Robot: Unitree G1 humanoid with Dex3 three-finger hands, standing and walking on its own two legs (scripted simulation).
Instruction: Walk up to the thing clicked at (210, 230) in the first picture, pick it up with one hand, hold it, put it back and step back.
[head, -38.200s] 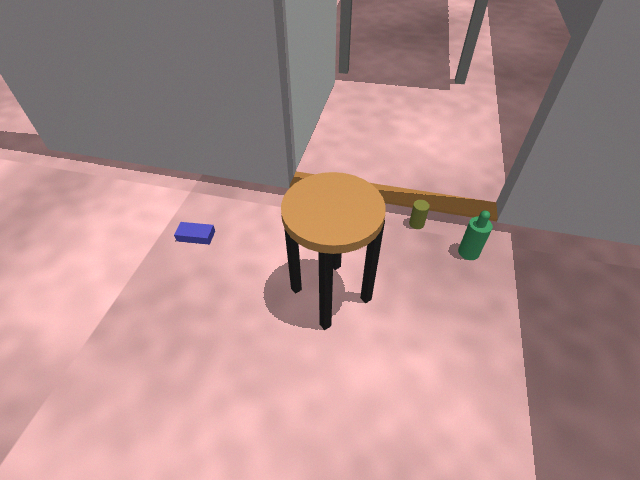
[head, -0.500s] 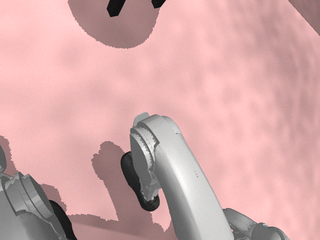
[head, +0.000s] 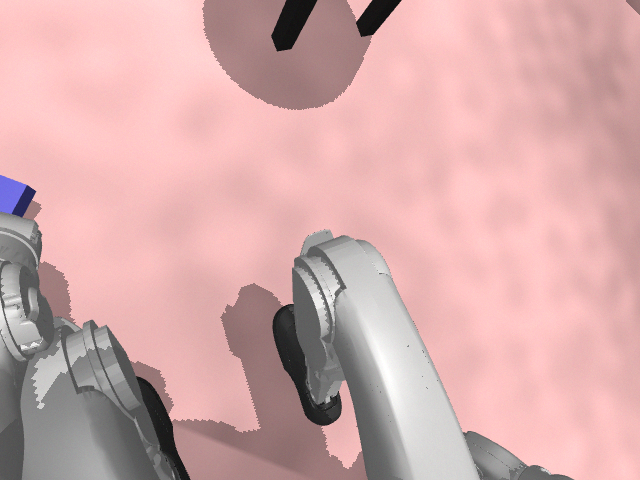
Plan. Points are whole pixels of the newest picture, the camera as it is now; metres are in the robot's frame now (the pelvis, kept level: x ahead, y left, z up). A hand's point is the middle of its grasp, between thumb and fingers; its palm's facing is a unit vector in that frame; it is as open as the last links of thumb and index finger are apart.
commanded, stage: settle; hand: left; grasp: from above
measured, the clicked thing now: out of the picture +0.44 +0.29 -0.25
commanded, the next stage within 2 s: lift in 0.54 s
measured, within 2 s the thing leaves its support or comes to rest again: neither
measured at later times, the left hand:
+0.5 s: hand out of the picture +0.43 +0.28 -0.16, palm faces -0.13 -0.41 -0.90, open 10.3 cm
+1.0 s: hand out of the picture +0.41 +0.29 -0.10, palm faces -0.12 -0.44 -0.89, open 10.3 cm
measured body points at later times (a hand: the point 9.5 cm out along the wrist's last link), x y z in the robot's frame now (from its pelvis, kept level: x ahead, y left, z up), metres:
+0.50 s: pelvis +0.00 -0.01 +0.02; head +0.26 +0.05 +0.39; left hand +0.44 +0.30 -0.11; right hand -0.02 -0.26 -0.07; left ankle +0.07 +0.13 -0.28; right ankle +0.12 -0.12 -0.28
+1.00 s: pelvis +0.00 -0.01 +0.05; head +0.23 +0.03 +0.43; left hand +0.42 +0.31 -0.05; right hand +0.04 -0.27 -0.08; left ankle +0.07 +0.13 -0.28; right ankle +0.12 -0.12 -0.28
